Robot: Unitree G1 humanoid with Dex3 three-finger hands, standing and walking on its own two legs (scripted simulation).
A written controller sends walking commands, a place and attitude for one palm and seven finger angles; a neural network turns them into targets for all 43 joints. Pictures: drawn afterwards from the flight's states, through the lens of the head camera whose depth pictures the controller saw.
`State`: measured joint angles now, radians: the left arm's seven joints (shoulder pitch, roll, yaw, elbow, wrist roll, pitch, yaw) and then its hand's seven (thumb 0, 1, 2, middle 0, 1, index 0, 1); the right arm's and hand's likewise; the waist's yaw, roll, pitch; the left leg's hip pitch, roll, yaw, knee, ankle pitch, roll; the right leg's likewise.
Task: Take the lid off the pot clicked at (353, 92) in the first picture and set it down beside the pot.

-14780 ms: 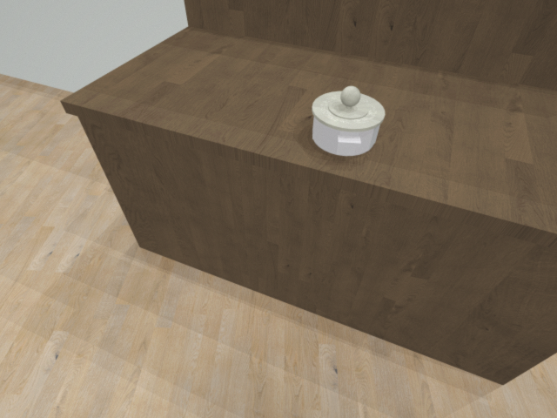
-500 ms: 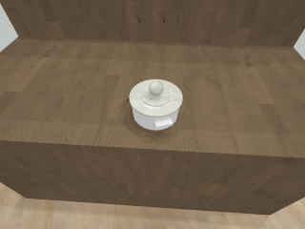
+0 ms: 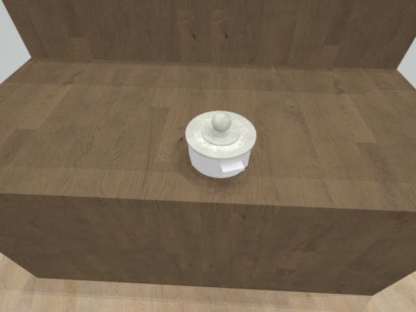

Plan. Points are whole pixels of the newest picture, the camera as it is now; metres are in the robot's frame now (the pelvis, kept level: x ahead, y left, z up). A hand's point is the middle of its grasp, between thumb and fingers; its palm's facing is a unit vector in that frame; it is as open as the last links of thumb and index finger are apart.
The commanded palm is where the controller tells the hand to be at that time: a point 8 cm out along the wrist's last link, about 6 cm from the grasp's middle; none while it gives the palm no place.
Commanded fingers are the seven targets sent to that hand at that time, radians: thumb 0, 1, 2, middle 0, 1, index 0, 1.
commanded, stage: look again from close up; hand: left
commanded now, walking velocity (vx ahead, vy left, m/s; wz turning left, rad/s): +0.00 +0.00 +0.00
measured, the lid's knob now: (221, 122) +0.51 -0.01 +0.10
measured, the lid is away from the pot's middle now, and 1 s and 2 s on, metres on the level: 0.00 0.00 0.00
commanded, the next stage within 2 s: shuffle to correct the standing spot in 1.28 s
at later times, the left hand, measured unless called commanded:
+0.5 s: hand out of the picture +0.03 +0.17 -0.17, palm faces +0.00 -0.98 -0.22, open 7.4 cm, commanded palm none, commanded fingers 0.00 0.90 0.90 -0.20 -0.30 -0.20 -0.30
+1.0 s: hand out of the picture +0.07 +0.15 -0.17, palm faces +0.00 -0.97 -0.22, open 7.3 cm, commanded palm none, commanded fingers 0.00 0.90 0.90 -0.20 -0.30 -0.20 -0.30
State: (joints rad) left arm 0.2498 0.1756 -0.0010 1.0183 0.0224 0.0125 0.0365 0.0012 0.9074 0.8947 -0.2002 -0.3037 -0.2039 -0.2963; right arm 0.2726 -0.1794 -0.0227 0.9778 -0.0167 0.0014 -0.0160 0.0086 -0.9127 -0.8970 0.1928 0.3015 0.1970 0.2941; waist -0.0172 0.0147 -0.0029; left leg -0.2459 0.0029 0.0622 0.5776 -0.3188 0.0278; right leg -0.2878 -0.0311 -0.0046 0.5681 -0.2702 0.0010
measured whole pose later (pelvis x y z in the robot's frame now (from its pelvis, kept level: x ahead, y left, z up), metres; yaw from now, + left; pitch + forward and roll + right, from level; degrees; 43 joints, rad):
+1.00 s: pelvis +0.05 -0.03 +0.01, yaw +0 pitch +0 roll +0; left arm 0.24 0.18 -0.01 1.06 0.01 -0.02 0.04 0.00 0.92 0.89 -0.20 -0.30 -0.20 -0.30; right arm 0.25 -0.15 0.00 1.10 -0.01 -0.02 -0.03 0.01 -0.92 -0.90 0.19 0.30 0.20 0.29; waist 0.00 -0.01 0.05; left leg -0.13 0.04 0.05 0.44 -0.31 -0.03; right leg -0.20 0.01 -0.02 0.49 -0.29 -0.02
